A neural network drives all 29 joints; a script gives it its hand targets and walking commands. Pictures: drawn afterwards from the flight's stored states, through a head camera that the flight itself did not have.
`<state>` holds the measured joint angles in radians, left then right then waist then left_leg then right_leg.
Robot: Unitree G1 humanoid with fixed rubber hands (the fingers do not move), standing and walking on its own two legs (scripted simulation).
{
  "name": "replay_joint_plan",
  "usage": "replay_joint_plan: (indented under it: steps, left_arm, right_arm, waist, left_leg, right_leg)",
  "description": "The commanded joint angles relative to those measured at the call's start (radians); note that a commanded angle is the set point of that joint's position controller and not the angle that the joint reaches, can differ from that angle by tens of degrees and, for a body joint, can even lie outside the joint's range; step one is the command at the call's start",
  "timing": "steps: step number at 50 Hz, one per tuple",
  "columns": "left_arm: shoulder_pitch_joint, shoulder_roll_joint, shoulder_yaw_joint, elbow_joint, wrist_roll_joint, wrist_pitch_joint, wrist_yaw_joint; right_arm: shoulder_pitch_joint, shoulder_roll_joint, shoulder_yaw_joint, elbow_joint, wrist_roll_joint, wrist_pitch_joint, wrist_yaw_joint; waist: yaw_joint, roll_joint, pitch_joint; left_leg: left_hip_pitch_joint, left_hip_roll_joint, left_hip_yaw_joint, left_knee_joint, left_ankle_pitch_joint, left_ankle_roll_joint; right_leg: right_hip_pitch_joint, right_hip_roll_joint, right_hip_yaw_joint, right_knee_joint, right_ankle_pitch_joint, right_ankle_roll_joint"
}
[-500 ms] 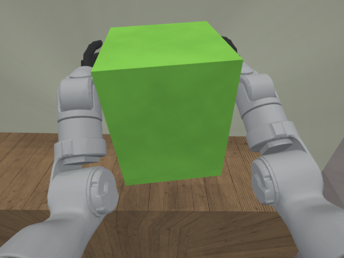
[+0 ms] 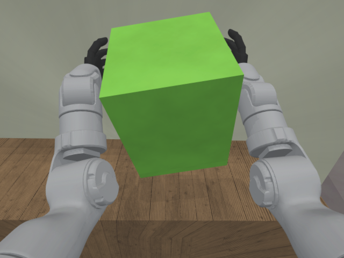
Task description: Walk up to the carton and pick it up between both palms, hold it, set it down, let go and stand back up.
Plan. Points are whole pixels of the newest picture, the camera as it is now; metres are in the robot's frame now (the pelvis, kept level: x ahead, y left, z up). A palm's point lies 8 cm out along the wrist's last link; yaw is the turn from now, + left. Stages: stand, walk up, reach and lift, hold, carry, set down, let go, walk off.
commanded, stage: set down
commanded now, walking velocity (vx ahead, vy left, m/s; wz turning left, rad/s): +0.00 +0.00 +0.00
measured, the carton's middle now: (172, 100) +0.35 -0.04 +0.27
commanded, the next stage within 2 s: none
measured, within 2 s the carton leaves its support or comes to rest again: neither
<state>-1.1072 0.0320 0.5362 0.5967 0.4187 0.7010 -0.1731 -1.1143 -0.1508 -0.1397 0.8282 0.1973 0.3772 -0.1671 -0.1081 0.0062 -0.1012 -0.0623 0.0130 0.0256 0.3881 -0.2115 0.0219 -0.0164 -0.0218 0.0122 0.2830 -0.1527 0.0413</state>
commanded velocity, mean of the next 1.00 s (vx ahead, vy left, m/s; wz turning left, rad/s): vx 0.00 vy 0.00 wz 0.00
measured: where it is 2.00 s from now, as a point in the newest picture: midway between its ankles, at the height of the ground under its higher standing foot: outside the picture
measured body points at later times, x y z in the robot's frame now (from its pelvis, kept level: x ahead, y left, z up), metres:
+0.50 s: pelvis +0.01 +0.01 +0.00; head -0.07 +0.07 +0.44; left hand +0.40 +0.15 +0.27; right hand +0.39 -0.14 +0.28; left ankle +0.01 +0.10 -0.75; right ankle +0.01 -0.15 -0.75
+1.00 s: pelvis +0.02 +0.01 +0.00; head -0.02 +0.06 +0.45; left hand +0.44 +0.14 +0.22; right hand +0.41 -0.16 +0.20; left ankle +0.01 +0.10 -0.75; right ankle +0.01 -0.15 -0.75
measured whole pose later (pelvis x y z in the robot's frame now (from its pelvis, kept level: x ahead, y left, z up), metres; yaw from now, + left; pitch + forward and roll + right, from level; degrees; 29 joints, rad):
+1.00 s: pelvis +0.02 +0.01 +0.00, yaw +0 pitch -9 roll -2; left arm -0.81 0.03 0.26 0.37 0.40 0.61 -0.13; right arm -0.76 -0.05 -0.07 0.76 0.16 0.02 -0.20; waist -0.11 -0.10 0.06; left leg 0.04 0.01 0.03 0.37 -0.24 0.02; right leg 0.10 -0.02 0.01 0.23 -0.16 0.05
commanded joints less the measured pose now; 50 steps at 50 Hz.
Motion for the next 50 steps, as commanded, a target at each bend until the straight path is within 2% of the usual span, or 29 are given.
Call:
replay_joint_plan:
  steps: [1, 4, 6, 8, 11, 15, 20, 22, 25, 28, 31, 33, 37, 40, 44, 50]
  left_arm:
    - [-0.503, -0.386, -0.367, -0.261, -0.157, -0.104, -0.102]
    - [-0.437, -0.458, -0.478, -0.361, -0.213, -0.126, -0.088]
    - [-0.393, -0.487, -0.532, -0.404, -0.232, -0.132, -0.087]
    - [-0.368, -0.505, -0.567, -0.427, -0.242, -0.136, -0.085]
    - [-0.349, -0.527, -0.592, -0.451, -0.231, -0.128, -0.086]
    - [-0.341, -0.552, -0.598, -0.415, -0.195, -0.106, -0.096]
    - [-0.361, -0.534, -0.566, -0.287, -0.137, -0.088, -0.109]
    - [-0.372, -0.506, -0.533, -0.224, -0.120, -0.090, -0.115]
    - [-0.395, -0.474, -0.491, -0.170, -0.108, -0.104, -0.117]
    - [-0.405, -0.460, -0.468, -0.153, -0.109, -0.126, -0.107]
    - [-0.386, -0.465, -0.471, -0.167, -0.120, -0.149, -0.090]
    - [-0.359, -0.467, -0.482, -0.182, -0.131, -0.162, -0.084]
    - [-0.295, -0.483, -0.538, -0.262, -0.160, -0.176, -0.084]
    - [-0.249, -0.493, -0.576, -0.309, -0.170, -0.173, -0.092]
    - [-0.233, -0.501, -0.608, -0.347, -0.181, -0.172, -0.103]
    - [-0.308, -0.528, -0.639, -0.329, -0.208, -0.204, -0.101]
  right_arm:
    - [-0.510, 0.603, 0.279, -0.254, 0.023, -0.130, 0.095]
    - [-0.472, 0.648, 0.348, -0.364, 0.045, -0.181, 0.070]
    - [-0.443, 0.660, 0.372, -0.424, 0.049, -0.213, 0.048]
    - [-0.418, 0.655, 0.377, -0.444, 0.049, -0.239, 0.035]
    - [-0.371, 0.629, 0.347, -0.420, 0.027, -0.256, 0.035]
    - [-0.354, 0.577, 0.263, -0.362, -0.018, -0.269, 0.049]
    - [-0.349, 0.498, 0.123, -0.235, -0.099, -0.271, 0.070]
    - [-0.347, 0.482, 0.080, -0.197, -0.129, -0.263, 0.075]
    - [-0.367, 0.477, 0.064, -0.189, -0.149, -0.258, 0.083]
    - [-0.403, 0.503, 0.097, -0.223, -0.139, -0.269, 0.086]
    - [-0.413, 0.531, 0.150, -0.269, -0.120, -0.293, 0.082]
    - [-0.391, 0.545, 0.188, -0.288, -0.110, -0.306, 0.073]
    - [-0.303, 0.570, 0.264, -0.332, -0.081, -0.327, 0.051]
    - [-0.249, 0.582, 0.298, -0.358, -0.065, -0.342, 0.035]
    - [-0.239, 0.592, 0.311, -0.405, -0.064, -0.369, 0.020]
    - [-0.301, 0.612, 0.274, -0.433, -0.094, -0.402, 0.019]
  waist:
    - [-0.008, -0.059, -0.263]
    - [-0.048, -0.084, -0.335]
    - [-0.078, -0.104, -0.345]
    - [-0.101, -0.107, -0.322]
    - [-0.124, -0.074, -0.245]
    - [-0.144, 0.004, -0.119]
    - [-0.163, 0.088, 0.045]
    - [-0.161, 0.087, 0.092]
    - [-0.141, 0.065, 0.095]
    - [-0.108, 0.035, 0.022]
    - [-0.085, 0.019, -0.089]
    - [-0.086, 0.004, -0.144]
    - [-0.112, -0.005, -0.230]
    - [-0.137, 0.002, -0.237]
    - [-0.157, -0.005, -0.222]
    - [-0.171, -0.005, -0.207]
  left_leg:
    - [0.138, -0.049, 0.017, -0.108, 0.324, -0.048]
    - [0.223, -0.055, 0.016, -0.061, 0.493, -0.071]
    - [0.229, -0.063, 0.018, -0.054, 0.515, -0.077]
    - [0.223, -0.065, 0.019, -0.056, 0.505, -0.079]
    - [0.232, -0.057, 0.023, -0.080, 0.486, -0.088]
    - [0.224, -0.041, 0.032, -0.122, 0.401, -0.106]
    - [0.109, -0.009, 0.015, -0.198, 0.136, -0.106]
    - [0.044, -0.001, 0.012, -0.230, 0.029, -0.087]
    - [-0.004, -0.003, 0.018, -0.250, -0.044, -0.062]
    - [0.029, -0.021, 0.034, -0.228, 0.007, -0.049]
    - [0.110, -0.039, 0.041, -0.177, 0.157, -0.048]
    - [0.161, -0.049, 0.043, -0.142, 0.261, -0.050]
    - [0.235, -0.058, 0.040, -0.078, 0.476, -0.073]
    - [0.256, -0.060, 0.038, -0.049, 0.552, -0.089]
    - [0.255, -0.059, 0.038, -0.041, 0.560, -0.095]
    - [0.226, -0.052, 0.041, -0.067, 0.436, -0.087]
  right_leg:
    - [0.220, 0.095, -0.128, -0.041, 0.221, -0.002]
    - [0.292, 0.099, -0.124, -0.027, 0.403, 0.012]
    - [0.355, 0.097, -0.116, -0.017, 0.501, 0.017]
    - [0.362, 0.094, -0.115, -0.018, 0.520, 0.018]
    - [0.304, 0.092, -0.122, -0.036, 0.428, 0.013]
    - [0.215, 0.084, -0.132, -0.068, 0.229, -0.008]
    - [0.156, 0.054, -0.138, -0.084, 0.047, -0.027]
    - [0.174, 0.046, -0.141, -0.084, 0.022, -0.025]
    - [0.191, 0.041, -0.140, -0.086, 0.012, -0.019]
    - [0.189, 0.041, -0.136, -0.092, 0.046, -0.017]
    - [0.195, 0.053, -0.140, -0.081, 0.152, -0.008]
    - [0.210, 0.062, -0.143, -0.069, 0.245, 0.000]
    - [0.254, 0.075, -0.143, -0.029, 0.471, 0.016]
    - [0.274, 0.077, -0.142, -0.005, 0.567, 0.025]
    - [0.277, 0.076, -0.145, 0.002, 0.582, 0.030]
    - [0.216, 0.068, -0.149, -0.025, 0.452, 0.022]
